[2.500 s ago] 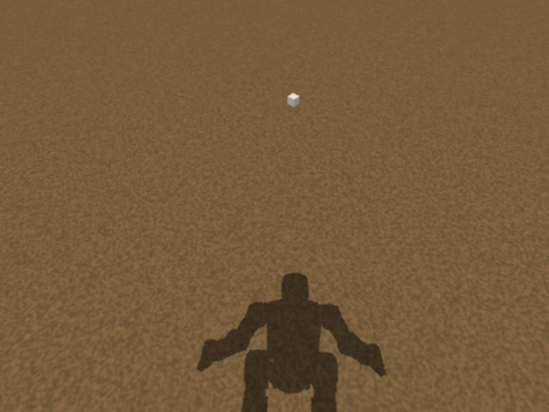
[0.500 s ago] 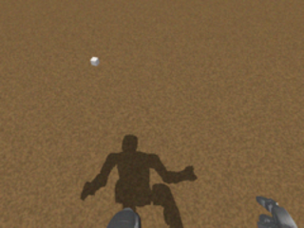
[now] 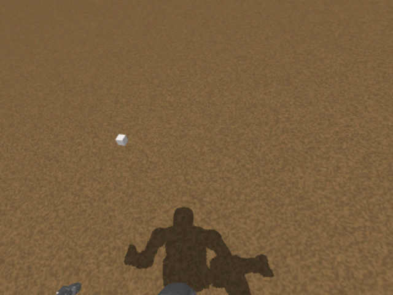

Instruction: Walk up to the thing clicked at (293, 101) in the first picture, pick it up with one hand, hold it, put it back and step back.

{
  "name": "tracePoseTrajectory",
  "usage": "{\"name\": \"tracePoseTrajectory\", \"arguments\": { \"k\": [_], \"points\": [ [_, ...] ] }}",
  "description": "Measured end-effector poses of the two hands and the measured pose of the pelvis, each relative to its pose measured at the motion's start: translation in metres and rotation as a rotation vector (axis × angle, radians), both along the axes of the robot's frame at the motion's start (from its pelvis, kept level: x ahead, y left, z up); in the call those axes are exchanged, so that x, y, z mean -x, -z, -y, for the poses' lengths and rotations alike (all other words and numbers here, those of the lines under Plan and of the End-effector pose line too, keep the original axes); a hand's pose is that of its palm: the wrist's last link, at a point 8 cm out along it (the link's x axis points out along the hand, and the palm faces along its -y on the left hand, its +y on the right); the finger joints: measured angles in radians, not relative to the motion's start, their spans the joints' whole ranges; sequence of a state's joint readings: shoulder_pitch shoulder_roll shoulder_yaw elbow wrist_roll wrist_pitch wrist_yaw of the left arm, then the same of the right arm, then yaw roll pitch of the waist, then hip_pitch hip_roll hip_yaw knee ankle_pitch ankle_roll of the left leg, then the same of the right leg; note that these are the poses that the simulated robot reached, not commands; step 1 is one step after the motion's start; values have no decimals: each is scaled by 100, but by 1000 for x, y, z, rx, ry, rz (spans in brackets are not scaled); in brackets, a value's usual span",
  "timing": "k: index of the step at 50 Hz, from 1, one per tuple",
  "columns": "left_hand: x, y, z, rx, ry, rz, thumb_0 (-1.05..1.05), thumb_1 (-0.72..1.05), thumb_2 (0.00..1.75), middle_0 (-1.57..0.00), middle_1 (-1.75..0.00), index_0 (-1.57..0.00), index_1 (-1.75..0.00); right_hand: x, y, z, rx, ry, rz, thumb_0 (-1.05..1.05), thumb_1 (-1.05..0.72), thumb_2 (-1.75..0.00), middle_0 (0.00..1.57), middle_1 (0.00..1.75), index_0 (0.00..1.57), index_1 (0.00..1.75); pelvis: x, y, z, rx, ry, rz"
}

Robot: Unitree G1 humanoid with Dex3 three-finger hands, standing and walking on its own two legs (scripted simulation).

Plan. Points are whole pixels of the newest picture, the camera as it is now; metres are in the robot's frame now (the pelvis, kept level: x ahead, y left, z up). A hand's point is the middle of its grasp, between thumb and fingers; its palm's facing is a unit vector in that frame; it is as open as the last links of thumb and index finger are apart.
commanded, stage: walk up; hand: left
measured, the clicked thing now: (121, 139) +1.23 +0.73 -0.73
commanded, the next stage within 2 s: none
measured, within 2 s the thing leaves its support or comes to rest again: neither
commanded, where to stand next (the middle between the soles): +0.76 +0.56 m, yaw -11 degrees
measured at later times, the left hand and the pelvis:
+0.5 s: hand (55, 233) +0.29 +0.46 -0.13, palm faces -0.14 -0.89 -0.44, open 7.4 cm; pelvis +0.20 +0.17 +0.01, yaw -5 degrees
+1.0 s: hand (38, 184) +0.44 +0.57 -0.10, palm faces -0.10 -0.83 -0.54, open 7.4 cm; pelvis +0.36 +0.27 +0.00, yaw -6 degrees
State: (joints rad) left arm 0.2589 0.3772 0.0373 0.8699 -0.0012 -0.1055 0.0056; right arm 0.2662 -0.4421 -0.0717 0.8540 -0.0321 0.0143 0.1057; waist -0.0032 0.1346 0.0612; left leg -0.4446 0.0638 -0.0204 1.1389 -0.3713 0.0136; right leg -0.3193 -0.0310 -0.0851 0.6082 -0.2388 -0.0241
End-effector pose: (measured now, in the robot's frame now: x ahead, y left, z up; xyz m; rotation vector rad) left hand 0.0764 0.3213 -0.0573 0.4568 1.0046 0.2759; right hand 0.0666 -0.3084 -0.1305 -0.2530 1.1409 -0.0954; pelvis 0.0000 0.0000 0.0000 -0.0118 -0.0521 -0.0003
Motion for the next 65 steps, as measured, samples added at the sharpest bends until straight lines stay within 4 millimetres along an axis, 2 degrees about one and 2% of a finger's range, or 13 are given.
{"name": "tracePoseTrajectory", "arguments": {
  "k": [7,12,15,17,26,31,35,39,45,51,55,59,65],
  "points": [
    [1,7,-54,-1,-40,-148,0,90,90,-21,-30,-21,-30,-77,-25,-25,52,-18,45,0,-90,-90,20,30,20,30,-53,-5,-43,15,22,-18],
    [-27,28,-116,-8,-49,-210,0,90,90,-21,-30,-21,-30,-127,-35,-55,121,-15,51,0,-90,-90,20,30,20,30,-98,7,-90,36,28,-39],
    [-61,47,-153,-22,-38,-242,1,90,90,-21,-30,-21,-30,-147,-37,-80,162,12,82,0,-90,-90,20,30,20,30,-123,19,-119,-4,38,-35],
    [-90,51,-165,-18,-26,-246,1,90,90,-20,-30,-21,-30,-150,-40,-97,164,47,92,0,-90,-90,20,30,20,30,-137,16,-134,8,49,-33],
    [-229,31,-177,41,108,-150,0,91,90,-20,-30,-20,-30,-143,-44,-159,118,165,-26,0,-90,-90,20,30,21,30,-203,-9,-176,-19,85,-35],
    [-294,21,-178,24,163,-123,0,91,90,-20,-30,-20,-30,-150,-24,-182,79,208,-90,0,-90,-90,20,30,21,30,-242,-6,-192,-32,108,-32],
    [-340,21,-181,-10,190,-63,0,90,90,-20,-30,-21,-30,-174,2,-195,37,222,-112,1,-90,-90,20,30,21,30,-272,8,-199,-20,127,-27],
    [-359,13,-195,-31,148,-7,0,90,90,-20,-30,-21,-30,-217,10,-214,7,171,-114,1,-90,-90,20,30,20,30,-294,8,-208,0,114,-12],
    [-360,-4,-232,-50,98,-25,0,90,90,-21,-30,-21,-30,-291,-4,-228,15,120,-27,1,-90,-90,20,30,21,30,-331,-3,-237,0,111,0],
    [-363,3,-293,-69,76,-111,0,90,90,-21,-30,-21,-30,-349,-18,-248,70,103,18,0,-90,-90,20,30,20,30,-365,0,-279,9,110,-8],
    [-379,23,-347,-75,65,-155,0,90,90,-21,-30,-21,-30,-382,-22,-274,126,97,26,0,-90,-90,20,30,20,30,-394,15,-318,27,108,-24],
    [-408,47,-386,-85,49,-206,0,90,90,-20,-30,-21,-30,-394,-24,-309,157,133,49,0,-90,-90,20,30,20,30,-417,24,-348,-9,126,-13],
    [-468,42,-385,-13,112,-187,1,91,90,-20,-30,-20,-30,-387,-30,-352,123,197,-23,0,-90,-90,20,30,21,30,-451,7,-373,-14,138,-21]
  ]
}}
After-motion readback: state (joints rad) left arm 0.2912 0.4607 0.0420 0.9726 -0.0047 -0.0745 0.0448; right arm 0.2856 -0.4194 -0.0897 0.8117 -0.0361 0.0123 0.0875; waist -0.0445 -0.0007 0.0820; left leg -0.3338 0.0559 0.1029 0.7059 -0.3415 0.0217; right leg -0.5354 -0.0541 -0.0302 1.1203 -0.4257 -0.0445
